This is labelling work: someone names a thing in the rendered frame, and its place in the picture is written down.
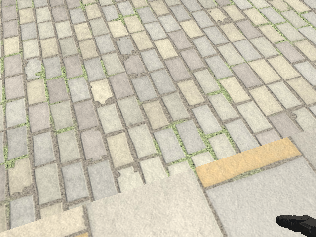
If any robot right hand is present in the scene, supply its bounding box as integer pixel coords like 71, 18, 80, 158
276, 214, 316, 237

